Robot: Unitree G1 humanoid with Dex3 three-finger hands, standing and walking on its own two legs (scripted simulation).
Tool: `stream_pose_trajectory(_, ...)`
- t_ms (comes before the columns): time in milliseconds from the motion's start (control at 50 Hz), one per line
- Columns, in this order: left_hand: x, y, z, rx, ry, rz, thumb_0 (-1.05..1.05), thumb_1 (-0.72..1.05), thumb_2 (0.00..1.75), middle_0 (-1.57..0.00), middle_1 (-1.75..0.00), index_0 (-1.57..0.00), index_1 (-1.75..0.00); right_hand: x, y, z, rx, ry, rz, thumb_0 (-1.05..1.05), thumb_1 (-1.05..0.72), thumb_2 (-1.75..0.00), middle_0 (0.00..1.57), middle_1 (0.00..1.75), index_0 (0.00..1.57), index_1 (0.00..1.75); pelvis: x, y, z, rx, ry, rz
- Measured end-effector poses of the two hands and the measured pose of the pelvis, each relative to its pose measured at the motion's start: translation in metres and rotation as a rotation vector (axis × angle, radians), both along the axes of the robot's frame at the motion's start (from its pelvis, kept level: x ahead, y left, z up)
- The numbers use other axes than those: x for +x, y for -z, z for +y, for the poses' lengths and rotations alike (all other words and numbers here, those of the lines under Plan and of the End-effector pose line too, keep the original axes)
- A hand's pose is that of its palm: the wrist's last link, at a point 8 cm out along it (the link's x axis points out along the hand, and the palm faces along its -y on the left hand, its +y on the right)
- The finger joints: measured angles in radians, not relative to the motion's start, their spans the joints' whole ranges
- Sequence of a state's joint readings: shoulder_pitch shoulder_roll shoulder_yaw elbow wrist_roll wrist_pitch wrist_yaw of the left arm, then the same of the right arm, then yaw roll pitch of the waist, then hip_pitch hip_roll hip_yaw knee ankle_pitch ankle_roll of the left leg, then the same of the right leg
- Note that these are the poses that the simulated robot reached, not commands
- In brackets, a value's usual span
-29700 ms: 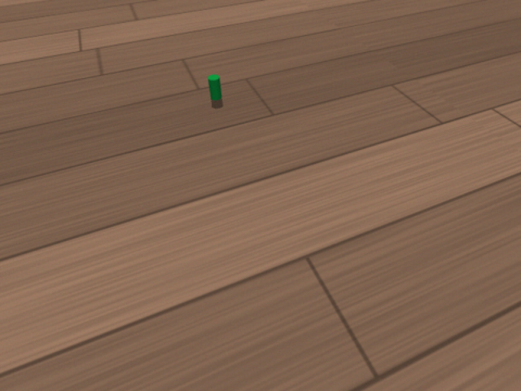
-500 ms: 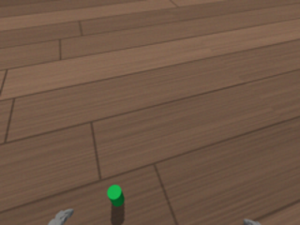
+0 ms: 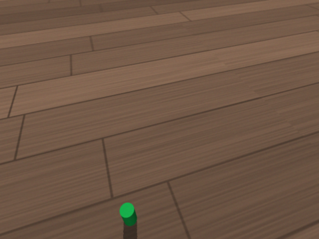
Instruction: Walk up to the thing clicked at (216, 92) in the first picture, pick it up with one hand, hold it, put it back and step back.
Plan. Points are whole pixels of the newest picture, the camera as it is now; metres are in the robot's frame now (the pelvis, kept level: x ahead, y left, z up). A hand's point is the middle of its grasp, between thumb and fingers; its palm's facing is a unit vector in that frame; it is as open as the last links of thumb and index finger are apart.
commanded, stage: stand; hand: left
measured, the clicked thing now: (128, 214) +0.40 +0.22 -0.70
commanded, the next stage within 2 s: step back in 1.46 s
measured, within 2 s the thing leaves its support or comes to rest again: neither
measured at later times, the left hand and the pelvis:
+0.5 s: hand out of the picture +0.06 +0.23 -0.16, palm faces -0.03 -0.94 -0.33, open 7.4 cm; pelvis +0.00 -0.01 +0.00, yaw +0 degrees
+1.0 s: hand out of the picture +0.08 +0.23 -0.15, palm faces -0.04 -0.94 -0.34, open 7.4 cm; pelvis +0.01 -0.01 +0.00, yaw -1 degrees
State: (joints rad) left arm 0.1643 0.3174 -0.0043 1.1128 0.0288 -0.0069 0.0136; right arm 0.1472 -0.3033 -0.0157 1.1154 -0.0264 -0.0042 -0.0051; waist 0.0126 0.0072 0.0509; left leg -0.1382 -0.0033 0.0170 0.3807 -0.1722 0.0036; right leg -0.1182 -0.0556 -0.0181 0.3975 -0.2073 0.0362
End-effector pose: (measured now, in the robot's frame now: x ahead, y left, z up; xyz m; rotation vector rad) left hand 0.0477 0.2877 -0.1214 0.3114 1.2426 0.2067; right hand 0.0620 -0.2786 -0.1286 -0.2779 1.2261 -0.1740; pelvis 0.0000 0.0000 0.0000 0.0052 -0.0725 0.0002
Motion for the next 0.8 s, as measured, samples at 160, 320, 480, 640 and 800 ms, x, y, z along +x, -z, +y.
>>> stream_pose_trajectory(160, -0.013, 0.0, -0.001, 0.005, -0.007, 0.039, 0.0, 0.9, 0.89, -0.2, -0.3, -0.2, -0.3, -0.009, 0.0, -0.01, -0.007, 0.01, 0.029, 0.0, -0.91, -0.9, 0.21, 0.3, 0.2, 0.3, -0.004, -0.001, -0.004, -0.004, -0.002, 0.008)
stream_pose_trajectory(320, -0.012, 0.001, -0.006, -0.002, -0.009, 0.054, 0.0, 0.9, 0.89, -0.2, -0.3, -0.2, -0.3, -0.015, -0.001, -0.018, -0.017, 0.019, 0.057, 0.0, -0.91, -0.9, 0.21, 0.3, 0.2, 0.3, -0.001, -0.002, -0.007, -0.004, 0.001, 0.009)
stream_pose_trajectory(480, 0.003, 0.0, -0.009, -0.007, 0.005, 0.036, 0.0, 0.9, 0.89, -0.2, -0.3, -0.2, -0.3, -0.012, -0.002, -0.019, -0.016, 0.021, 0.055, 0.0, -0.91, -0.9, 0.21, 0.3, 0.2, 0.3, 0.002, -0.003, -0.009, -0.004, 0.004, 0.012)
stream_pose_trajectory(640, 0.021, -0.003, -0.01, -0.007, 0.018, 0.005, 0.0, 0.9, 0.89, -0.2, -0.3, -0.2, -0.3, -0.003, -0.004, -0.021, -0.018, 0.019, 0.038, 0.0, -0.91, -0.9, 0.21, 0.3, 0.2, 0.3, 0.006, -0.003, -0.01, -0.003, 0.006, 0.016)
stream_pose_trajectory(800, 0.031, -0.006, -0.009, -0.004, 0.022, -0.011, 0.0, 0.9, 0.89, -0.2, -0.3, -0.2, -0.3, 0.003, -0.006, -0.024, -0.023, 0.02, 0.024, 0.0, -0.91, -0.9, 0.21, 0.3, 0.2, 0.3, 0.009, -0.004, -0.011, -0.002, 0.01, 0.018)
